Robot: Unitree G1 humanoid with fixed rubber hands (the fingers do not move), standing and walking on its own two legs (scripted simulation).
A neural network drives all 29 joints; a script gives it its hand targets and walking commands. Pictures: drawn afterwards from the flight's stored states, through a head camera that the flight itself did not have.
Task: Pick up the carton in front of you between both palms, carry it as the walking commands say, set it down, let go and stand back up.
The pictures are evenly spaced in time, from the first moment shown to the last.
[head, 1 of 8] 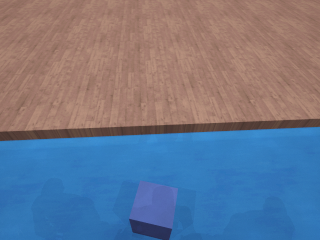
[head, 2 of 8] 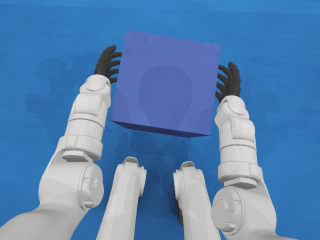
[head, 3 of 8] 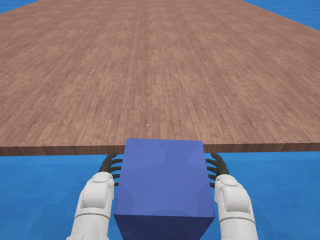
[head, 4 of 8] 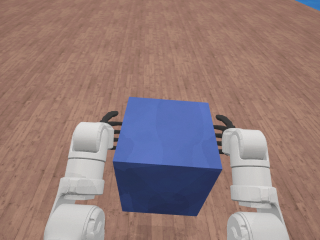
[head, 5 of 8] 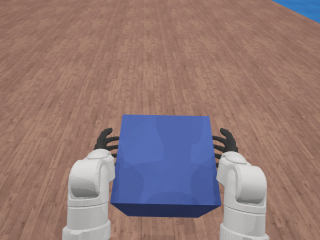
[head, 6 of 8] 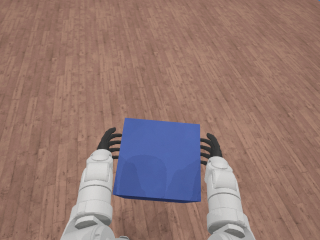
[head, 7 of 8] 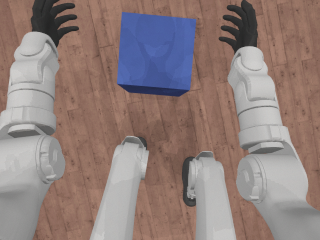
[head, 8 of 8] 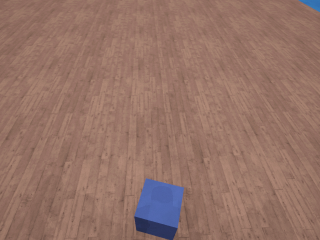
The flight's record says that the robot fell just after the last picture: no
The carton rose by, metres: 0.85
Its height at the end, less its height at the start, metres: +0.11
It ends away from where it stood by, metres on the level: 2.59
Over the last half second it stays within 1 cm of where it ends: yes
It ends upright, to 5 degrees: yes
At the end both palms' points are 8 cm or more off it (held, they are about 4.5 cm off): yes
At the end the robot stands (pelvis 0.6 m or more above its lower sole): yes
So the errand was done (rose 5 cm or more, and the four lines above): yes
